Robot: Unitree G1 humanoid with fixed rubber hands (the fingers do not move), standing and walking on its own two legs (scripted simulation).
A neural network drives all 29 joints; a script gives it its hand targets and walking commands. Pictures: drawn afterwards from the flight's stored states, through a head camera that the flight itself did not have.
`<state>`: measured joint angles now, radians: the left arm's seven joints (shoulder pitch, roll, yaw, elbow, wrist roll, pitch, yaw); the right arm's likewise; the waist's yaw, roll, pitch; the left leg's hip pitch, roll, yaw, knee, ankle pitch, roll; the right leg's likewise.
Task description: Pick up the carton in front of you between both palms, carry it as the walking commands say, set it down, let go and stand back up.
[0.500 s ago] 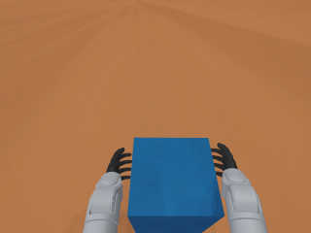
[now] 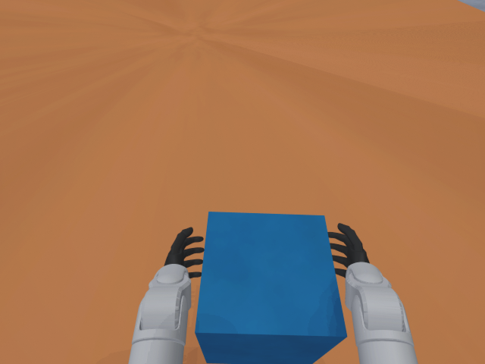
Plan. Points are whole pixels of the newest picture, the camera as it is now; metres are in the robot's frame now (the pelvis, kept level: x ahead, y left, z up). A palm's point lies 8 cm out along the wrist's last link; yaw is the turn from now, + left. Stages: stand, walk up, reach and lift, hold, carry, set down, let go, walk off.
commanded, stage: carry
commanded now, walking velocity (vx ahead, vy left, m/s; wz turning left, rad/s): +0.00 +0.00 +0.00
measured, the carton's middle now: (262, 293) +0.30 +0.00 -0.07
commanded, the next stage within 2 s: hold in 1.66 s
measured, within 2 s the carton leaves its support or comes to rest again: neither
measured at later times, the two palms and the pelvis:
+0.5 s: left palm (181, 291) +0.26 +0.13 +0.03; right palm (368, 288) +0.26 -0.16 +0.03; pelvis -0.03 -0.01 -0.01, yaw +0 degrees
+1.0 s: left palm (179, 314) +0.22 +0.13 +0.03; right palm (380, 311) +0.22 -0.17 +0.04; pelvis -0.07 -0.02 +0.00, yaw +0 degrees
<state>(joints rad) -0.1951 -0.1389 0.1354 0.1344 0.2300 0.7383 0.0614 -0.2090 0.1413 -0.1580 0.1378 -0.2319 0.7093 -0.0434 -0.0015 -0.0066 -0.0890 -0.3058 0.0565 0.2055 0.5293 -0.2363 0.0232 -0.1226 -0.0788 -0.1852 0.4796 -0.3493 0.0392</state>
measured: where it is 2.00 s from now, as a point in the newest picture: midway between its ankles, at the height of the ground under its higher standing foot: outside the picture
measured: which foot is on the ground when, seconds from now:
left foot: down 0.00-1.00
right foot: down 0.00-1.00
